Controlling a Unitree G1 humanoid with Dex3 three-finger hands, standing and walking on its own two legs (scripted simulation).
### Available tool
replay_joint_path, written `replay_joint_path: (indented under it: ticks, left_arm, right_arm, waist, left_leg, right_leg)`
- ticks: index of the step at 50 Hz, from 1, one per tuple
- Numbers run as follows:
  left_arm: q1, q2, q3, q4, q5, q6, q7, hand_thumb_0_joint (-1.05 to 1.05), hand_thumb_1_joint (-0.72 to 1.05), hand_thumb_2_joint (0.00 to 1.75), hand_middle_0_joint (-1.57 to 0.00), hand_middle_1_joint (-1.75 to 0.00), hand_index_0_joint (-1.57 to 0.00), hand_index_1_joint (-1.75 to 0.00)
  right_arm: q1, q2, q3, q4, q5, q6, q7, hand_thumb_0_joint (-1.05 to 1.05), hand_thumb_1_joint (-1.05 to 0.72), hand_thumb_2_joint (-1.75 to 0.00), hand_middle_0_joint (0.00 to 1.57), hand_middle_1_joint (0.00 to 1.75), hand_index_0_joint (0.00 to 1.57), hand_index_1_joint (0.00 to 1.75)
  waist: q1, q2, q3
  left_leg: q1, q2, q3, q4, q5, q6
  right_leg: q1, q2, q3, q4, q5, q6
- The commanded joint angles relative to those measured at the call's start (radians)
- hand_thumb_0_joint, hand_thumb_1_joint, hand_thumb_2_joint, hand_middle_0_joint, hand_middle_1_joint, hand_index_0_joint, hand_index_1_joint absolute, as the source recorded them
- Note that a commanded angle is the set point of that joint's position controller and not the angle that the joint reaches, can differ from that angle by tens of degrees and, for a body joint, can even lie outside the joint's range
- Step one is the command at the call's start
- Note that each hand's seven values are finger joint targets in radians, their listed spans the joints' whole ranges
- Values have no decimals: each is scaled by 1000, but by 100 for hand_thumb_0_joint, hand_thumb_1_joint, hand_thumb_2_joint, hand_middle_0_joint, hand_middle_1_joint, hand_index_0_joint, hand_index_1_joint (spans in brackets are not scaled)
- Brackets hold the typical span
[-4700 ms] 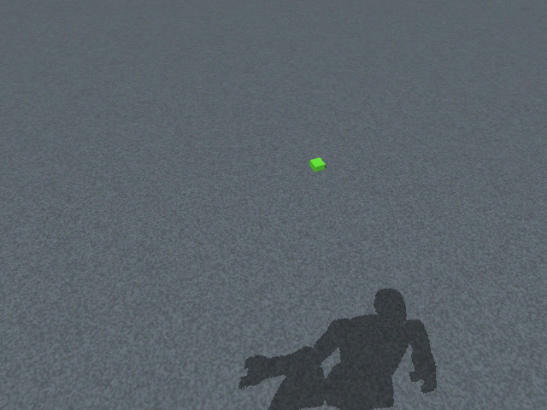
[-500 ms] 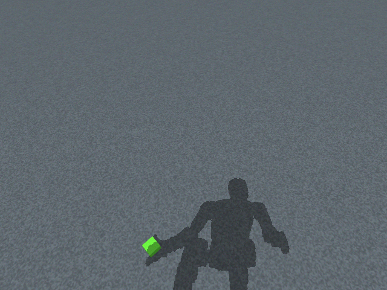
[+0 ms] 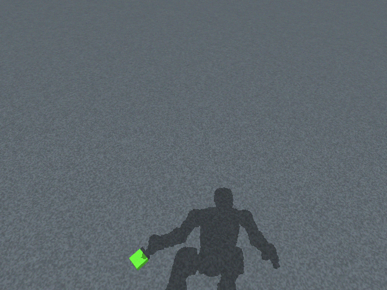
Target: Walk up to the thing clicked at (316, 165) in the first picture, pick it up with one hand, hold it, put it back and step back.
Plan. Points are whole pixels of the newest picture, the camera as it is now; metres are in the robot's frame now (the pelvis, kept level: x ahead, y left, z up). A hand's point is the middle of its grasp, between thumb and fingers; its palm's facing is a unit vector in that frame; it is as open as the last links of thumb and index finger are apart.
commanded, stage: walk up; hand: left
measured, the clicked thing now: (138, 259) +0.42 +0.24 -0.76
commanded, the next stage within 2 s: stand in 0.76 s
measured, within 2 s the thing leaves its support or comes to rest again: neither
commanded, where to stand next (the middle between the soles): +0.07 +0.00 m, yaw +1 degrees
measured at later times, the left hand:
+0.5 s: hand out of the picture +0.08 +0.25 -0.16, palm faces -0.01 -0.94 -0.33, open 7.3 cm
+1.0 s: hand out of the picture +0.10 +0.25 -0.15, palm faces -0.02 -0.94 -0.33, open 7.3 cm
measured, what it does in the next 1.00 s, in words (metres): stands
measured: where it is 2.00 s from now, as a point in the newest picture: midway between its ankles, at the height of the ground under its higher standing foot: outside the picture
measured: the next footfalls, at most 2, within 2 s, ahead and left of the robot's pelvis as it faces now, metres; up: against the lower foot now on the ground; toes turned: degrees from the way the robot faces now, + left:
none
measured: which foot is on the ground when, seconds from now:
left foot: down 0.00-1.00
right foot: down 0.00-1.00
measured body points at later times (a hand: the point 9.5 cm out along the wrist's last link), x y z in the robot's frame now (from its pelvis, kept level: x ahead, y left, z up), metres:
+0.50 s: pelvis +0.02 +0.00 +0.00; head +0.02 +0.00 +0.45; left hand +0.08 +0.30 -0.13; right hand +0.11 -0.29 -0.13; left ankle +0.02 +0.12 -0.75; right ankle +0.02 -0.13 -0.75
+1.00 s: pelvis +0.02 +0.00 +0.00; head +0.03 +0.00 +0.45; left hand +0.10 +0.30 -0.13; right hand +0.10 -0.30 -0.13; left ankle +0.02 +0.12 -0.75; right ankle +0.02 -0.13 -0.75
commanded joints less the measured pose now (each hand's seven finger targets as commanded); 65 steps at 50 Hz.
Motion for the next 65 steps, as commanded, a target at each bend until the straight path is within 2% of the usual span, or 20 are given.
replay_joint_path:
  ticks: [1,8,15,21,28,36,39,44,51,54,58,59,65]
  left_arm:
    - [-43,212,46,-24,-2,-22,18,0,90,90,-20,-30,-20,-30]
    - [-42,210,41,-9,0,-20,18,0,90,90,-20,-30,-20,-30]
    - [-31,207,45,3,0,-21,21,0,90,90,-20,-30,-20,-30]
    - [-26,208,45,6,6,-21,23,0,90,90,-20,-30,-20,-30]
    - [-8,206,49,5,5,-21,25,0,90,90,-20,-30,-20,-30]
    - [-13,204,51,-1,9,-18,26,0,90,90,-20,-30,-20,-30]
    - [-10,213,52,-5,6,-20,30,0,90,90,-20,-30,-20,-30]
    - [-12,214,52,-15,6,-22,30,0,90,90,-20,-30,-20,-30]
    - [-13,212,50,-17,5,-21,31,0,90,90,-20,-30,-20,-30]
    - [-8,211,49,-14,4,-19,29,0,90,90,-20,-30,-20,-30]
    - [-5,215,50,-20,5,-20,29,0,90,90,-20,-30,-20,-30]
    - [-8,217,49,-20,5,-19,29,0,90,90,-20,-30,-20,-30]
    - [-3,220,50,-23,6,-20,30,0,90,90,-20,-30,-20,-30]
  right_arm:
    - [-64,-204,-36,-53,3,-26,-12,0,-90,-90,20,30,20,30]
    - [-81,-209,-38,-45,2,-21,-13,0,-90,-90,20,30,20,30]
    - [-86,-202,-42,-42,6,-17,-14,0,-90,-90,20,30,20,30]
    - [-98,-197,-43,-39,4,-12,-13,0,-90,-90,20,30,20,30]
    - [-100,-189,-42,-42,4,-13,-14,0,-90,-90,20,30,20,30]
    - [-101,-193,-45,-44,1,-11,-15,0,-90,-90,20,30,20,30]
    - [-105,-187,-40,-53,1,-10,-17,0,-90,-90,20,30,20,30]
    - [-101,-190,-39,-55,1,-10,-17,0,-90,-90,20,30,20,30]
    - [-86,-188,-33,-56,0,-9,-17,0,-90,-90,20,30,20,30]
    - [-84,-190,-31,-54,1,-7,-16,0,-90,-90,20,30,20,30]
    - [-84,-198,-34,-57,-1,-9,-17,0,-90,-90,20,30,20,30]
    - [-77,-192,-32,-57,0,-10,-16,0,-90,-90,20,30,20,30]
    - [-75,-190,-33,-60,-1,-8,-16,0,-90,-90,20,30,20,30]
  waist:
    - [21,43,-99]
    - [20,28,-92]
    - [18,15,-96]
    - [16,3,-86]
    - [24,21,-103]
    - [23,34,-90]
    - [23,26,-93]
    - [23,23,-112]
    - [19,21,-93]
    - [22,20,-75]
    - [24,27,-93]
    - [19,27,-90]
    - [20,16,-97]
  left_leg:
    - [6,117,-125,-94,86,27]
    - [35,116,-122,-106,73,28]
    - [62,116,-120,-106,127,23]
    - [65,113,-118,-113,101,23]
    - [78,114,-114,-113,155,20]
    - [55,112,-117,-123,132,23]
    - [59,119,-124,-123,164,11]
    - [81,124,-122,-111,210,15]
    - [61,119,-123,-120,189,12]
    - [50,115,-125,-128,134,13]
    - [66,122,-123,-116,176,17]
    - [58,118,-126,-126,162,11]
    - [73,122,-127,-120,178,16]
  right_leg:
    - [43,-103,93,-75,99,-35]
    - [30,-107,93,-97,98,-31]
    - [36,-107,83,-107,119,-24]
    - [30,-108,82,-118,108,-23]
    - [58,-112,74,-111,154,-21]
    - [67,-108,69,-110,137,-20]
    - [65,-119,74,-113,116,-24]
    - [78,-123,71,-109,157,-27]
    - [79,-125,71,-115,149,-23]
    - [64,-122,72,-127,100,-22]
    - [76,-131,78,-122,141,-29]
    - [72,-125,72,-119,120,-25]
    - [71,-127,70,-118,134,-26]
